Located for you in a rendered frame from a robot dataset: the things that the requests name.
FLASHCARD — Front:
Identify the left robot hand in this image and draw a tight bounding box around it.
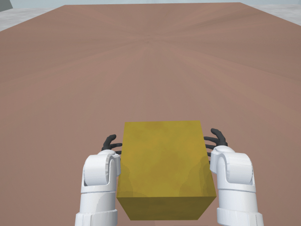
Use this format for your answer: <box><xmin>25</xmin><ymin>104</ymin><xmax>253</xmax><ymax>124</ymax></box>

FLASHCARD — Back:
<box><xmin>101</xmin><ymin>134</ymin><xmax>122</xmax><ymax>154</ymax></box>

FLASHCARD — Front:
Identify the right robot hand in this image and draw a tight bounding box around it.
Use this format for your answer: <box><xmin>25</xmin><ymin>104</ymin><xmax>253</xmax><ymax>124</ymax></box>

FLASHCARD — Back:
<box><xmin>204</xmin><ymin>128</ymin><xmax>228</xmax><ymax>164</ymax></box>

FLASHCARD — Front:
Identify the robot right forearm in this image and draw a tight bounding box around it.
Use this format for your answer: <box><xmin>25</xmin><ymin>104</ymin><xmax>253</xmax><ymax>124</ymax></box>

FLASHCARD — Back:
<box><xmin>210</xmin><ymin>145</ymin><xmax>264</xmax><ymax>226</ymax></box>

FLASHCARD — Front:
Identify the carton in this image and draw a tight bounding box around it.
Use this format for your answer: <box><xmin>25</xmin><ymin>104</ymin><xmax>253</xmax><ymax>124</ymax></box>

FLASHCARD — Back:
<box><xmin>116</xmin><ymin>121</ymin><xmax>217</xmax><ymax>220</ymax></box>

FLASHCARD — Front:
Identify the robot left forearm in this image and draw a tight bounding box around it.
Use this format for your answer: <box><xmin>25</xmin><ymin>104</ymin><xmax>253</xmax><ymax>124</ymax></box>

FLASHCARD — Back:
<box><xmin>75</xmin><ymin>150</ymin><xmax>121</xmax><ymax>226</ymax></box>

